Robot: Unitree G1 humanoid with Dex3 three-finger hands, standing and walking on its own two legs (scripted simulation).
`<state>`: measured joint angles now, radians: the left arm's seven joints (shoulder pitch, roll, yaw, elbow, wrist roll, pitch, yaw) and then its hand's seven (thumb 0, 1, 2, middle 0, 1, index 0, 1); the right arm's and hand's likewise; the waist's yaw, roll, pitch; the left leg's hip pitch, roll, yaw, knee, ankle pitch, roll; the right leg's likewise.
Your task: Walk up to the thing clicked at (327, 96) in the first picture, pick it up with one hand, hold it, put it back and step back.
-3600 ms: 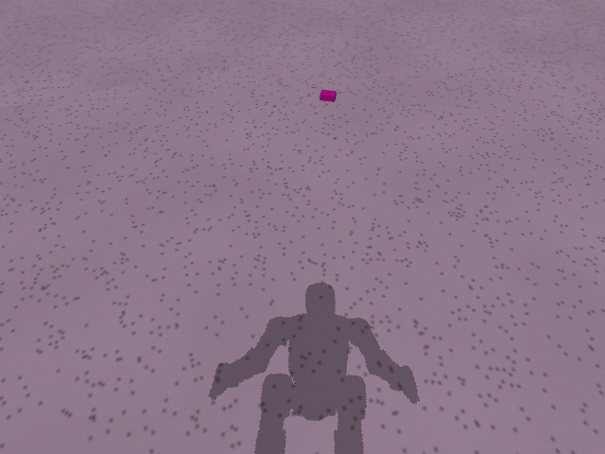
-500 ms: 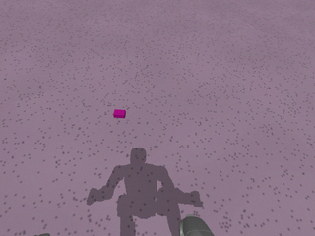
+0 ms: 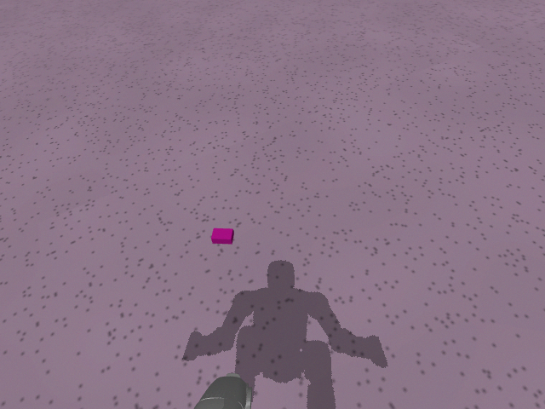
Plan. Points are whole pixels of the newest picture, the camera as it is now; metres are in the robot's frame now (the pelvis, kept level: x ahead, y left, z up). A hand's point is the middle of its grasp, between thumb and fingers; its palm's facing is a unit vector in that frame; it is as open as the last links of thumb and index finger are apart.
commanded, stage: walk up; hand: left
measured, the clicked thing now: (222, 236) +0.90 +0.31 -0.76
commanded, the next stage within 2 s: none
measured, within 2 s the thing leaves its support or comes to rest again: neither
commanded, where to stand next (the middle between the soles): +0.51 +0.05 m, yaw -1 degrees
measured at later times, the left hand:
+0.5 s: hand (98, 364) +0.21 +0.34 -0.16, palm faces -0.04 -0.95 -0.32, open 7.3 cm
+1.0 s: hand (149, 261) +0.40 +0.29 -0.12, palm faces -0.05 -0.92 -0.40, open 7.3 cm
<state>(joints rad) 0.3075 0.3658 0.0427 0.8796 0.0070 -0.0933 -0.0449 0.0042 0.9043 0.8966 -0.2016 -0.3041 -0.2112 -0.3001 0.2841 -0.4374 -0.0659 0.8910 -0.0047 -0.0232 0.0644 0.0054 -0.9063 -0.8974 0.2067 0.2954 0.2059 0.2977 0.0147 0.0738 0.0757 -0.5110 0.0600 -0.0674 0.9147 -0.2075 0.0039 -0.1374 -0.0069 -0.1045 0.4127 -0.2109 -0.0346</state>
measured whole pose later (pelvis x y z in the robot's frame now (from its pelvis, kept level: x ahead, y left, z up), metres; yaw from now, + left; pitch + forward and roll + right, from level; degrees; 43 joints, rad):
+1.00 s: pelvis +0.32 +0.03 +0.00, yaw -2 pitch -4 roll +1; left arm 0.27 0.37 0.03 0.85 0.01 -0.08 -0.04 0.00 0.91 0.90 -0.20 -0.30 -0.21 -0.30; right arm 0.31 -0.43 -0.06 0.87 -0.01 -0.02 0.05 0.01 -0.91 -0.90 0.21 0.30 0.21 0.30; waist 0.01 0.06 0.09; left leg -0.46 0.08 -0.02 0.95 -0.31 0.01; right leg -0.21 -0.02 -0.05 0.48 -0.21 -0.04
